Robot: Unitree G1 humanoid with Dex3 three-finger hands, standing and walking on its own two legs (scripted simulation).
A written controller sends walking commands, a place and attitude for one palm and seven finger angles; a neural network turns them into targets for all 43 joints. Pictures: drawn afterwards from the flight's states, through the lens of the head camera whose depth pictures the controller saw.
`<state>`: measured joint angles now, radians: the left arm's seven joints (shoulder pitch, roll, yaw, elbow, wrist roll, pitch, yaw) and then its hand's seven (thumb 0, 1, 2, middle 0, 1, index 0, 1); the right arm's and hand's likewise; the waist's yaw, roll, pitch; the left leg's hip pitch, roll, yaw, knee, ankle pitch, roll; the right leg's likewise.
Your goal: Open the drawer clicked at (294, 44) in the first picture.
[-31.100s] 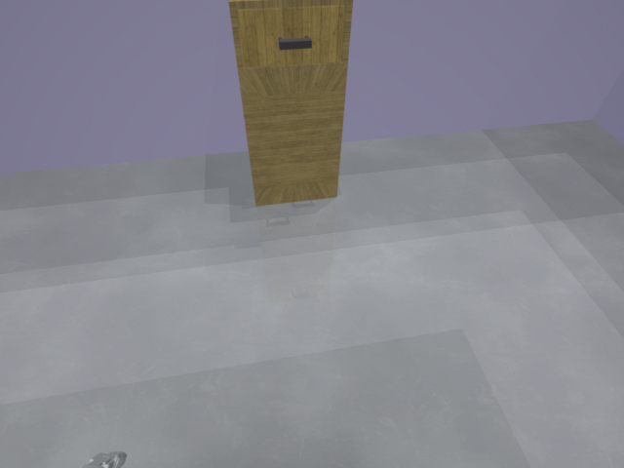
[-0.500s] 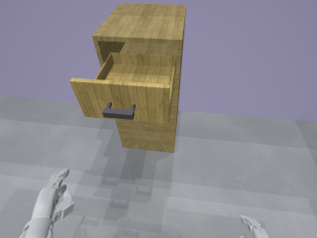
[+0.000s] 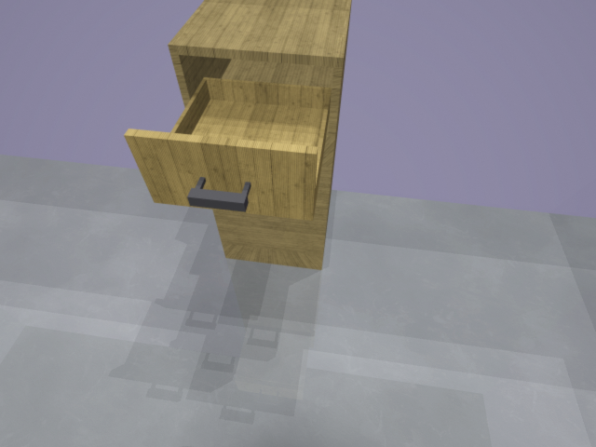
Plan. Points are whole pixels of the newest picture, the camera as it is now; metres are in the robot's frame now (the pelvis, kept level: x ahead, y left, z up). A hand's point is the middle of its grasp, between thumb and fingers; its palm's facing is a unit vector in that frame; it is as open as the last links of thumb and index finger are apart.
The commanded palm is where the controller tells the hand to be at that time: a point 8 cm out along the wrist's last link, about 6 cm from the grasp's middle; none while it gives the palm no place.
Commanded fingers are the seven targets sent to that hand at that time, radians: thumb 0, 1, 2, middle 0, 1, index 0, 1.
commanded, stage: let the arm hang, fingers relaxed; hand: left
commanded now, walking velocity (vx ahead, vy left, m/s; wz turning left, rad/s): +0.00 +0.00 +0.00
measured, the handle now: (221, 192) +0.54 +0.18 -0.02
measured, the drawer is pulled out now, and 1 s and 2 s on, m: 0.30 0.30 0.30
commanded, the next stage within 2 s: look to check the result in 0.46 s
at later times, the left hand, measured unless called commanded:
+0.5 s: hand out of the picture +0.01 +0.16 -0.18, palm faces +0.04 -0.98 -0.18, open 7.3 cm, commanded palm none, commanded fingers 0.00 0.90 0.90 -0.20 -0.30 -0.20 -0.30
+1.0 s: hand out of the picture +0.02 +0.16 -0.17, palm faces +0.03 -0.98 -0.18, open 7.3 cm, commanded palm none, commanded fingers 0.00 0.90 0.90 -0.20 -0.30 -0.20 -0.30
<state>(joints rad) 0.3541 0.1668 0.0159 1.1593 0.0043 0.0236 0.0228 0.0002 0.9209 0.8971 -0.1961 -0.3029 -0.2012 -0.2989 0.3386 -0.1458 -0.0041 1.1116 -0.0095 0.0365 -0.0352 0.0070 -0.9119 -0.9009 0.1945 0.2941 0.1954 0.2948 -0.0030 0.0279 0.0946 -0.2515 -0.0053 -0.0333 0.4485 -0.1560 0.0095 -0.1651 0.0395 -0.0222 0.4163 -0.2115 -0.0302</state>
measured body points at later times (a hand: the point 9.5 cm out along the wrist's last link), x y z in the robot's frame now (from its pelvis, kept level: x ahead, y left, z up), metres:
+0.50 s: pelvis +0.01 +0.00 +0.00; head +0.02 -0.01 +0.45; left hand +0.01 +0.22 -0.16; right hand -0.02 -0.20 -0.17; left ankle +0.06 +0.11 -0.74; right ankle +0.01 -0.10 -0.74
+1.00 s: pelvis +0.02 -0.01 +0.00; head +0.04 -0.01 +0.45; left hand +0.02 +0.21 -0.16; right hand +0.01 -0.21 -0.16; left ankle +0.06 +0.11 -0.74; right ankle +0.01 -0.10 -0.74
